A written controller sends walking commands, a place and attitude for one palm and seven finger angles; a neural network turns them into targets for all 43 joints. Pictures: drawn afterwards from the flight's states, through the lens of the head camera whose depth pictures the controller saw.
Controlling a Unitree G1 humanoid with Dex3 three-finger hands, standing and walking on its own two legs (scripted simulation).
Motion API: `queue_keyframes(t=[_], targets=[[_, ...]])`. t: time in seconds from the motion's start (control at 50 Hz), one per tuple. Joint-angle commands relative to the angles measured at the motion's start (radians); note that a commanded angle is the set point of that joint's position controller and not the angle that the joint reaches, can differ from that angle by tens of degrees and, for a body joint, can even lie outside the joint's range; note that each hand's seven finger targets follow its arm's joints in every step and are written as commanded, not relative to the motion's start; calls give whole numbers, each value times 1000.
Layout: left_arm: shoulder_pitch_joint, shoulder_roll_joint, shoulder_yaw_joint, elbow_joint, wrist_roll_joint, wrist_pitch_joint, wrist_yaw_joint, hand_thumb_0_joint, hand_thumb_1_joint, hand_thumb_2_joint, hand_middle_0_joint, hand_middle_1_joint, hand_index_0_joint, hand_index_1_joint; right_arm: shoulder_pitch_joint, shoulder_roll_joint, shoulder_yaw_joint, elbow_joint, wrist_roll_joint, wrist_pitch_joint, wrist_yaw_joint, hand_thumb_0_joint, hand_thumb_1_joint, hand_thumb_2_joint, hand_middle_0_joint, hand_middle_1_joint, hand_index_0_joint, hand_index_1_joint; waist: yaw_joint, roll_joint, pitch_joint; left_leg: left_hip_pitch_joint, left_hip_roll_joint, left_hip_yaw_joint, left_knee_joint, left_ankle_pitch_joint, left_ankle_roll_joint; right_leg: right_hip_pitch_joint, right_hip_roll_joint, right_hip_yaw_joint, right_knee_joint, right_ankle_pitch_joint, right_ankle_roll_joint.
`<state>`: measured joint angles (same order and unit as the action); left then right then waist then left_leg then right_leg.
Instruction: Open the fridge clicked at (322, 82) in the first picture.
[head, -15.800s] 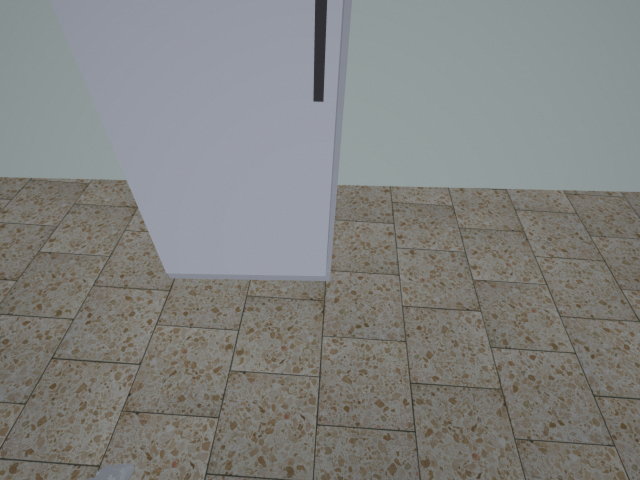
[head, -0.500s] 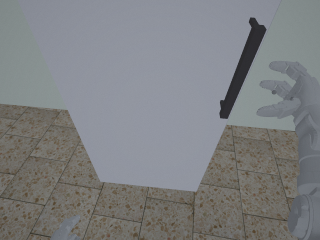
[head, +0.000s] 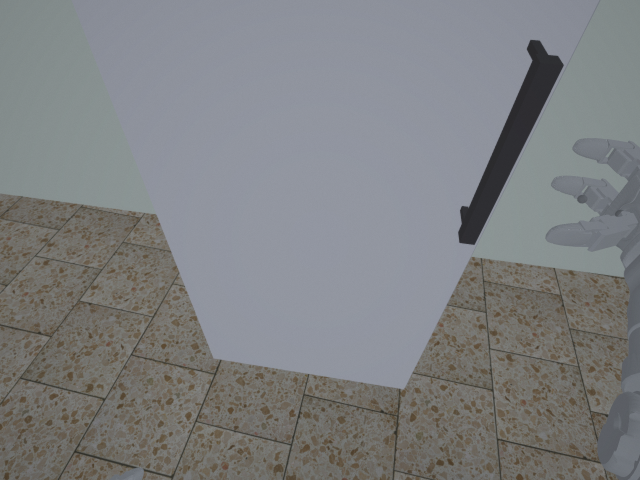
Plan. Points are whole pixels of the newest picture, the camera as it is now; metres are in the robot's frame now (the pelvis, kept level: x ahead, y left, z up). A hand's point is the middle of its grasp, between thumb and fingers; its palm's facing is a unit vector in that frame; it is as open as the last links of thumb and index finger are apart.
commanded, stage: move the hooked fingers beside the handle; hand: right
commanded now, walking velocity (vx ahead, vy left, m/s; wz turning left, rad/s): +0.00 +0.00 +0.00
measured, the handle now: (496, 156) +0.49 -0.17 +0.18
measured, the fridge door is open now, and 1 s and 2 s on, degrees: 0 0 0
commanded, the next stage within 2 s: feel for the door with the fingertips in 0.44 s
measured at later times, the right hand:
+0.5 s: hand (572, 187) +0.43 -0.24 +0.19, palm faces +0.08 +1.00 +0.02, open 14.0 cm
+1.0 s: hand (522, 184) +0.43 -0.18 +0.19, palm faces +0.05 +1.00 +0.03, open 14.0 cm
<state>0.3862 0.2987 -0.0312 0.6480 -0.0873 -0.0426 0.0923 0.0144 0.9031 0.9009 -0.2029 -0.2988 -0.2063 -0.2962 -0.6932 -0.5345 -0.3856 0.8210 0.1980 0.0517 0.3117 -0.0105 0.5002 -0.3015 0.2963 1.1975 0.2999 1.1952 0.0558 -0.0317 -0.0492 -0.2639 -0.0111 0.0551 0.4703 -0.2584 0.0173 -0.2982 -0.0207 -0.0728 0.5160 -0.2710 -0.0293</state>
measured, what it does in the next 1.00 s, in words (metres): stands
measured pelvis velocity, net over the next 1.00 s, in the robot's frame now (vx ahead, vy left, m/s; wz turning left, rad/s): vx -0.01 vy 0.00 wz -0.01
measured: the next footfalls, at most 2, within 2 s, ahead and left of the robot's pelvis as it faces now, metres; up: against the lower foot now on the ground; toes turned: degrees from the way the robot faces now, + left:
none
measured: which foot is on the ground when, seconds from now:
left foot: down 0.00-1.00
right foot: down 0.00-1.00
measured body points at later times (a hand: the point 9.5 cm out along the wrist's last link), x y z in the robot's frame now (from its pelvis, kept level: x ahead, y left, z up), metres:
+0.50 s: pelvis +0.00 -0.01 +0.00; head +0.00 -0.01 +0.45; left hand +0.10 +0.25 -0.10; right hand +0.42 -0.29 +0.19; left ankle -0.01 +0.11 -0.74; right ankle +0.00 -0.10 -0.74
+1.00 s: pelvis -0.01 +0.00 +0.00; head +0.00 +0.01 +0.45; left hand +0.11 +0.25 -0.10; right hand +0.42 -0.23 +0.19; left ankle -0.01 +0.11 -0.74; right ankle +0.00 -0.10 -0.74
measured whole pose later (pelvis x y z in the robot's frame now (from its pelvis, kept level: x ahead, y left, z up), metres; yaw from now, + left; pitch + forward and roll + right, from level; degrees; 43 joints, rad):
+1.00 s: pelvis -0.01 +0.00 +0.00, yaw -1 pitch +2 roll +1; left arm 0.29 0.26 -0.05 0.65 -0.07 -0.06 0.08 0.01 0.90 0.90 -0.20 -0.30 -0.21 -0.30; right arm -0.73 -0.34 -0.28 0.70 0.18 0.09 0.15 -0.01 0.50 -0.30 0.30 1.20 0.30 1.20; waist 0.04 -0.03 -0.04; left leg -0.25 0.00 0.06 0.47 -0.25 0.02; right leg -0.28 -0.01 -0.06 0.50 -0.25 -0.03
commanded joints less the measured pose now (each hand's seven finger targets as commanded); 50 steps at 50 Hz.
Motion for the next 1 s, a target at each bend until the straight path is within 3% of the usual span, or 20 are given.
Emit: queue_keyframes(t=[0.0, 0.14, 0.18, 0.26, 0.3, 0.32, 0.34, 0.36, 0.38, 0.4, 0.46, 0.52, 0.56, 0.58, 0.6, 0.62, 0.76, 0.82, 0.9, 0.98], targets=[[-82, 131, 48, -151, 0, -64, 7, 0, 900, 900, -200, -300, -200, -300, -520, -200, 9, -390, 51, -93, 6, 0, 500, -300, 300, 1200, 300, 1200, -3, -43, -307, 14, -12, -33, -46, 292, 13, 228, -2, 90, -39, 290, -22], [-84, 131, 36, -105, 1, -73, 13, 0, 900, 900, -200, -300, -200, -300, -569, -165, 40, -234, 21, -27, -47, 0, 500, -300, 300, 1200, 300, 1200, 15, -44, -188, -67, -5, -20, -69, 155, 13, 170, 4, 108, -63, 166, -14], [-74, 135, 37, -109, 7, -68, 12, 0, 900, 900, -200, -300, -200, -300, -535, -220, -2, -191, 3, -20, -67, 0, 500, -300, 300, 1200, 300, 1200, -5, -23, -217, -33, 0, -21, -63, 168, 16, 149, 6, 104, -58, 185, -14], [-79, 126, 35, -125, 11, -68, 6, 0, 900, 900, -200, -300, -200, -300, -589, -192, 25, -228, -9, -64, -74, 0, 500, -300, 300, 1200, 300, 1200, -1, -24, -316, -7, -1, -25, -38, 244, 15, 205, 3, 106, -42, 262, -10], [-80, 128, 34, -136, 12, -66, 5, 0, 900, 900, -200, -300, -200, -300, -568, -228, -9, -265, 3, -99, -70, 0, 500, -300, 300, 1200, 300, 1200, -13, 3, -362, 32, -4, -28, -27, 292, 14, 220, 0, 105, -34, 307, -12], [-86, 124, 33, -140, 12, -69, 3, 0, 900, 900, -200, -300, -200, -300, -587, -200, 11, -278, 8, -106, -63, 0, 500, -300, 300, 1200, 300, 1200, -11, -14, -371, 35, -5, -30, -25, 310, 15, 236, 1, 102, -33, 324, -11], [-85, 123, 34, -138, 10, -69, 4, 0, 900, 900, -200, -300, -200, -300, -563, -221, -13, -265, 10, -107, -60, 0, 500, -300, 300, 1200, 300, 1200, -19, -10, -362, 33, -5, -28, -27, 307, 15, 234, -2, 103, -33, 322, -10], [-91, 122, 30, -134, 8, -68, 5, 0, 900, 900, -200, -300, -200, -300, -564, -188, 18, -233, 12, -99, -51, 0, 500, -300, 300, 1200, 300, 1200, -7, -16, -320, 17, -5, -31, -32, 303, 13, 218, -1, 97, -36, 307, -12], [-80, 123, 33, -129, 8, -63, 6, 0, 900, 900, -200, -300, -200, -300, -540, -222, -12, -210, 15, -96, -50, 0, 500, -300, 300, 1200, 300, 1200, -13, 18, -299, 36, -4, -25, -36, 308, 15, 188, -1, 93, -34, 307, -15], [-88, 127, 30, -133, 7, -61, 5, 0, 900, 900, -200, -300, -200, -300, -512, -236, -26, -188, 9, -81, -47, 0, 500, -300, 300, 1200, 300, 1200, -24, 0, -278, 32, -2, -31, -34, 302, 14, 165, 2, 90, -41, 286, -15], [-90, 125, 33, -139, 3, -54, 5, 0, 900, 900, -200, -300, -200, -300, -514, -190, 20, -203, -3, -48, -42, 0, 500, -300, 300, 1200, 300, 1200, -17, -45, -253, 5, 1, -25, -37, 292, 17, 169, 2, 90, -47, 291, -11], [-89, 124, 35, -143, 2, -51, 4, 0, 900, 900, -200, -300, -200, -300, -524, -164, 41, -244, 8, -43, -41, 0, 500, -300, 300, 1200, 300, 1200, -7, -18, -261, 0, -3, -23, -41, 282, 16, 181, 0, 96, -44, 284, -13], [-90, 122, 41, -145, 5, -59, 3, 0, 900, 900, -200, -300, -200, -300, -552, -132, 54, -327, 23, -57, -43, 0, 500, -300, 300, 1200, 300, 1200, -5, -46, -310, -9, -8, -21, -38, 283, 18, 240, -4, 105, -40, 315, -9], [-92, 119, 43, -149, 4, -62, 3, 0, 900, 900, -200, -300, -200, -300, -548, -111, 70, -368, 37, -69, -45, 0, 500, -300, 300, 1200, 300, 1200, -1, -20, -329, 6, -10, -18, -40, 294, 17, 257, -6, 104, -33, 338, -12], [-91, 123, 45, -143, 7, -64, 2, 0, 900, 900, -200, -300, -200, -300, -528, -138, 35, -375, 38, -70, -50, 0, 500, -300, 300, 1200, 300, 1200, -12, -28, -344, 5, -13, -20, -37, 301, 17, 270, -8, 109, -33, 351, -10], [-92, 121, 43, -140, 6, -64, 1, 0, 900, 900, -200, -300, -200, -300, -534, -104, 61, -383, 41, -68, -52, 0, 500, -300, 300, 1200, 300, 1200, -5, -27, -342, -1, -12, -20, -39, 300, 15, 277, -7, 106, -34, 347, -9], [-106, 113, 38, -118, 8, -61, -5, 0, 900, 900, -200, -300, -200, -300, -506, -76, 65, -319, 5, -12, -124, 0, 500, -300, 300, 1200, 300, 1200, -19, -41, -239, -18, -8, -12, -51, 228, 18, 200, -2, 104, -62, 270, -4], [-114, 107, 37, -128, 11, -60, -9, 0, 900, 900, -200, -300, -200, -300, -535, -46, 90, -366, -7, -12, -153, 0, 500, -300, 300, 1200, 300, 1200, -19, -35, -279, 6, -6, -12, -45, 249, 19, 218, -1, 105, -62, 294, -3], [-121, 105, 40, -131, 16, -59, -10, 0, 900, 900, -200, -300, -200, -300, -495, -68, 50, -391, -2, -32, -171, 0, 500, -300, 300, 1200, 300, 1200, -32, 23, -323, 55, -8, -23, -43, 293, 15, 227, -4, 95, -58, 320, -10], [-109, 109, 33, -110, 19, -44, -1, 0, 900, 900, -200, -300, -200, -300, -545, -122, 24, -265, -21, -22, -183, 0, 500, -300, 300, 1200, 300, 1200, -12, 89, -219, 45, 1, -32, -69, 231, 3, 138, -1, 82, -71, 208, -21]])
